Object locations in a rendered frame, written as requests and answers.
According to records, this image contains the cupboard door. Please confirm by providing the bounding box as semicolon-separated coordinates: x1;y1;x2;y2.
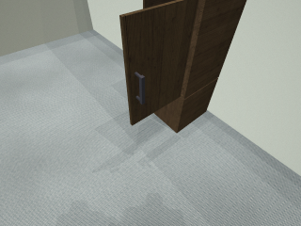
119;0;199;126

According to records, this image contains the handle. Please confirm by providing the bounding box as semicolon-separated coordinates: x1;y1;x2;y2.
135;72;145;105

